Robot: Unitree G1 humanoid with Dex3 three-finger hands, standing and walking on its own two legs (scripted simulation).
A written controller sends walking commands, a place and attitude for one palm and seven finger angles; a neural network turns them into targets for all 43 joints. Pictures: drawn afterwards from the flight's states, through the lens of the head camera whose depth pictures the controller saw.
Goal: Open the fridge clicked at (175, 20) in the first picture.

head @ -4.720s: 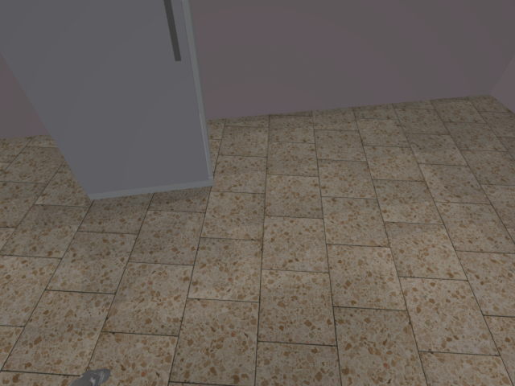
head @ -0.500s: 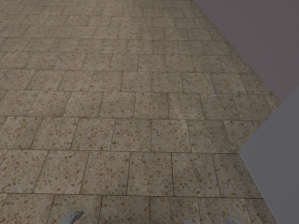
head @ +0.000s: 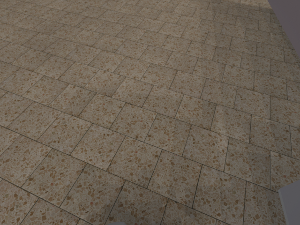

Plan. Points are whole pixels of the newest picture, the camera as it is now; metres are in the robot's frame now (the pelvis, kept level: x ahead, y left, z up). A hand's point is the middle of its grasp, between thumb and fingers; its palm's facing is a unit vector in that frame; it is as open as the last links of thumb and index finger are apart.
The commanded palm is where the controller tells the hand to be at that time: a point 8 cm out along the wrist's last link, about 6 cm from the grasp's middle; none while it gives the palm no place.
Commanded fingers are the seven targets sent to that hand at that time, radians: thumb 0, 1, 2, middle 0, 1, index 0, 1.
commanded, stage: walk to a spot facing it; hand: right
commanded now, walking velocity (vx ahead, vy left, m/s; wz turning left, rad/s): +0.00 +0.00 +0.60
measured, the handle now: out of the picture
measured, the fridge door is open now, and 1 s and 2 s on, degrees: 0 0 0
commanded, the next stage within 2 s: turn to face it in 0.76 s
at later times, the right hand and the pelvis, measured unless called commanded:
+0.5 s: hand out of the picture +0.12 -0.19 -0.17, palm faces -0.18 +0.97 -0.19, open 7.4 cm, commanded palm none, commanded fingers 0.00 -0.90 -0.90 0.20 0.30 0.20 0.30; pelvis +0.03 -0.01 +0.00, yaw +16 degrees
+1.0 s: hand (163, 169) +0.31 -0.02 -0.15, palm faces -0.54 +0.81 -0.25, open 7.4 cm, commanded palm none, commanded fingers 0.00 -0.90 -0.90 0.20 0.30 0.20 0.30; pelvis +0.09 +0.06 -0.01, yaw +31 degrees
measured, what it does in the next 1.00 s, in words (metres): walks ahead, turning left: left foot, then right foot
